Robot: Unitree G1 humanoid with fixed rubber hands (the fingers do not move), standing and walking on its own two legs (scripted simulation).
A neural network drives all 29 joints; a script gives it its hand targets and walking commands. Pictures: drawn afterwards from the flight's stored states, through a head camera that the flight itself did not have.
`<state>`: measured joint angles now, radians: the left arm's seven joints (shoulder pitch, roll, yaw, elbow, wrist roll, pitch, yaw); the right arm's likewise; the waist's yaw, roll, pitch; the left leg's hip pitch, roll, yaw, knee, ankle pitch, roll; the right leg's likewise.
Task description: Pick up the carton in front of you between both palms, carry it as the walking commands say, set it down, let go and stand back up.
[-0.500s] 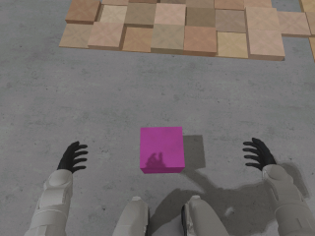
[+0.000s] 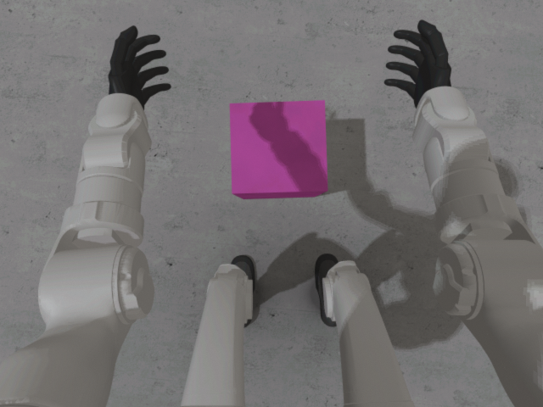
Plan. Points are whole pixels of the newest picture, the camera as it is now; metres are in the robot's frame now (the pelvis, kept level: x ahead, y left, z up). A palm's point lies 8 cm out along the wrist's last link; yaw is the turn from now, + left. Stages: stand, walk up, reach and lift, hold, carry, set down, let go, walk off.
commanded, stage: reach and lift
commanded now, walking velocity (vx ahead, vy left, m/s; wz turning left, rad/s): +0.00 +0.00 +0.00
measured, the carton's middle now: (278, 156) +0.50 +0.01 -0.51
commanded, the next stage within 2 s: none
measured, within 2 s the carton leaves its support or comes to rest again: leaves its support in 1.70 s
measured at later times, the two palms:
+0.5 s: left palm (181, 143) +0.50 +0.20 -0.32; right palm (378, 137) +0.49 -0.19 -0.32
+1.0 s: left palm (205, 155) +0.50 +0.18 -0.46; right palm (356, 148) +0.50 -0.18 -0.46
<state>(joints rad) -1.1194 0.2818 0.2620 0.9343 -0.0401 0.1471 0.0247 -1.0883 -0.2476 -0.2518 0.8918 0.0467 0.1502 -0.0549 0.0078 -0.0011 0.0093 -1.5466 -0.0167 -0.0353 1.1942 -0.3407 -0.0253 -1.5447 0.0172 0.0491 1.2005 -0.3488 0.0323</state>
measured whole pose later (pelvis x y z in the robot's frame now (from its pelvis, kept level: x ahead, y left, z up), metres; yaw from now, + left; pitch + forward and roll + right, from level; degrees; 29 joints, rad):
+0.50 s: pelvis -0.01 +0.00 -0.16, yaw +0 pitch +49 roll -1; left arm -1.13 0.32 0.22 0.92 -0.11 0.05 0.07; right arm -1.10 -0.27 -0.18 0.86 0.12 0.07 -0.11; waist 0.00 0.00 0.02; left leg -2.14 -0.04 -0.06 1.83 -0.53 -0.05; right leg -2.14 0.05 0.03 1.83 -0.54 0.04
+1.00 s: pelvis -0.03 +0.00 -0.27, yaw +0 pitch +38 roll -1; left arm -1.38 0.35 0.07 1.12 -0.24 0.02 0.11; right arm -1.38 -0.35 -0.09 1.12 0.21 0.00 -0.12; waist 0.01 0.01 0.36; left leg -2.29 -0.03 -0.04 2.19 -0.56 -0.03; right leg -2.27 0.04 0.04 2.19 -0.58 0.06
